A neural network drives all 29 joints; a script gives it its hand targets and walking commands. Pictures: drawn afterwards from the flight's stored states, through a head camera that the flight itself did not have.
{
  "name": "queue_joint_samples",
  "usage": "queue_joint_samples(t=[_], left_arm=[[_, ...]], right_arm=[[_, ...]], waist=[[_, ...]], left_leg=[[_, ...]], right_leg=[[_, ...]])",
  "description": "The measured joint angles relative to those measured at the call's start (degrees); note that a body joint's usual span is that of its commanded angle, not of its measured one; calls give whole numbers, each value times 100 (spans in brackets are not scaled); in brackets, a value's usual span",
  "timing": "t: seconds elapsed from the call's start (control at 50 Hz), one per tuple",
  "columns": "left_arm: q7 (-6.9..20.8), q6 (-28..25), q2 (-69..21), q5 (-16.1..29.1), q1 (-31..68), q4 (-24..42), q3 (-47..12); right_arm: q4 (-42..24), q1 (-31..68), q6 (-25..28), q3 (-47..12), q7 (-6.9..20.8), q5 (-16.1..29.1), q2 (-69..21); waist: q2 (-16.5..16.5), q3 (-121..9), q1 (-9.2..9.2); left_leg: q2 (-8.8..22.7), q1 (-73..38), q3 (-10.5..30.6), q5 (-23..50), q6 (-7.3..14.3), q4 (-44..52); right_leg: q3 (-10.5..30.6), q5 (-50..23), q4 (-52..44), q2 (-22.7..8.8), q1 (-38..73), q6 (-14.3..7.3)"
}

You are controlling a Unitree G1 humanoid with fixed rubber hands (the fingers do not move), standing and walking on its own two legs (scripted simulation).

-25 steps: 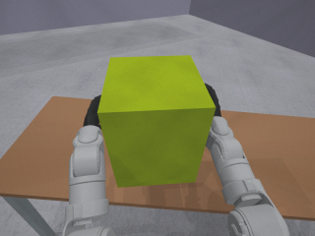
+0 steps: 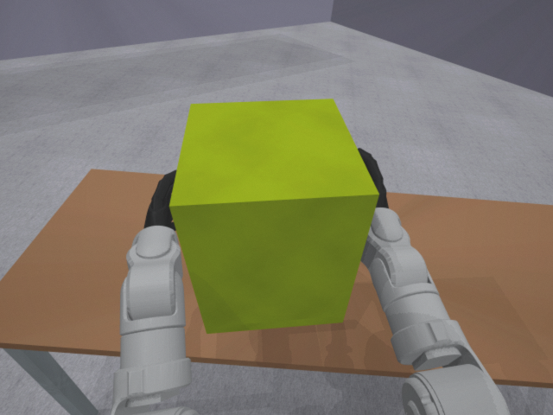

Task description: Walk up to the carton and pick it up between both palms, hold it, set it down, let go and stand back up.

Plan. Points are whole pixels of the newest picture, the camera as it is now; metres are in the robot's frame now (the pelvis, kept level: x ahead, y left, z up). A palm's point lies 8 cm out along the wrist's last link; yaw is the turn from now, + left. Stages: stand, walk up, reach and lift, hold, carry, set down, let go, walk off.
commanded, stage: hold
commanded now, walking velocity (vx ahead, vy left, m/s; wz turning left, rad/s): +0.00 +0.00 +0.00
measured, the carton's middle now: (269, 217) +0.36 +0.00 +0.15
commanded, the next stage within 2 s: none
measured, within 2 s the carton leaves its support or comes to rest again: neither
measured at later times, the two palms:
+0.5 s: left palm (161, 230) +0.34 +0.14 +0.15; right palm (372, 208) +0.35 -0.15 +0.17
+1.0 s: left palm (162, 225) +0.35 +0.14 +0.15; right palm (371, 201) +0.36 -0.15 +0.18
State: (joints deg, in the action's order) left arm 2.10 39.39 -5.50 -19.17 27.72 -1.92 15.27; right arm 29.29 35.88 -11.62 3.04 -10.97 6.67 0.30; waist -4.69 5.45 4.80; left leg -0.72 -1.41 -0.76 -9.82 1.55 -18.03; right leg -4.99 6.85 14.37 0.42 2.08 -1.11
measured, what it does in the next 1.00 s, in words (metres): stands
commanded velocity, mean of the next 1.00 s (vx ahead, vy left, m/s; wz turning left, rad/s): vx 0.00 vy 0.00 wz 0.00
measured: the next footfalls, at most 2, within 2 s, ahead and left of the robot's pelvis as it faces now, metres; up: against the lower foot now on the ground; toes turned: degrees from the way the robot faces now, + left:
none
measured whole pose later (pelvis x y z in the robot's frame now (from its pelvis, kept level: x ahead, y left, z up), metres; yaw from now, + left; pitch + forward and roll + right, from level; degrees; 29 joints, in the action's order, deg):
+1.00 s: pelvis +0.00 +0.00 +0.00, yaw +0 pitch -10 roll -1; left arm 2.1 39.1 -4.8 -18.9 29.2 -3.7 15.6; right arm 31.1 37.6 -11.4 4.0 -10.5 6.2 0.0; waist -5.0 5.1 4.4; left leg -0.5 -1.3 -0.9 -9.5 1.3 -17.8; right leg -4.9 6.6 14.4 0.7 1.8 -1.4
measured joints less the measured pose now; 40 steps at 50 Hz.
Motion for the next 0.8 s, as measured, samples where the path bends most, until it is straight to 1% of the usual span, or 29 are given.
queue_joint_samples(t=[0.04, 0.1, 0.16, 0.3, 0.4, 0.48, 0.6, 0.66, 0.8], left_arm=[[-3, 12, 20, 17, -19, 36, -30], [-7, 21, 18, 18, 18, 3, -41], [1, 46, 30, 15, 64, -82, -19], [6, 35, 36, 48, 41, -33, -21], [2, 84, 23, 19, -57, 116, -62], [21, 80, -10, 15, -46, 101, -21], [18, 42, 53, 57, 128, -122, 12], [15, 8, 50, 29, 264, -310, 47], [18, 6, 3, -75, 370, -463, 138]], right_arm=[[-49, -27, -6, 4, -4, 0, -13], [-74, -38, -23, 35, 0, -16, -11], [14, -3, -39, 56, 1, -50, -17], [-66, -34, -40, 63, -14, -12, -37], [-123, -95, -34, -45, -31, 65, 2], [-157, -110, -69, -52, -44, 58, 10], [-18, 10, -51, 114, -13, -87, -56], [122, 103, -29, 204, 49, -133, -48], [398, 248, 28, 245, 101, -207, -19]], waist=[[-9, -10, 16], [-1, -7, -7], [-1, -22, -3], [-22, 2, 15], [8, 20, 16], [30, 71, -26], [27, -18, -13], [28, -74, -45], [16, -60, -54]], left_leg=[[0, 12, 9, -12, -1, -20], [0, 1, 0, -22, 1, -27], [-3, -12, -3, -15, 4, -4], [13, -35, -3, -21, -8, -8], [18, -44, -9, -27, -10, -22], [12, -69, -14, -11, -5, -18], [-19, 58, 7, 65, 1, 20], [-21, 89, -8, 103, 2, 68], [-21, 51, -38, 131, 3, 128]], right_leg=[[-9, 12, 14, -1, -6, -1], [-1, 25, 31, -1, -3, 1], [3, 22, 19, -4, 4, 1], [4, 7, -17, 15, 44, -7], [11, 8, -4, 19, 51, -9], [15, 5, 18, 13, 62, -8], [-8, -17, 59, -19, -91, -8], [6, -48, 33, -20, -137, -12], [33, -64, 16, -20, -130, -12]])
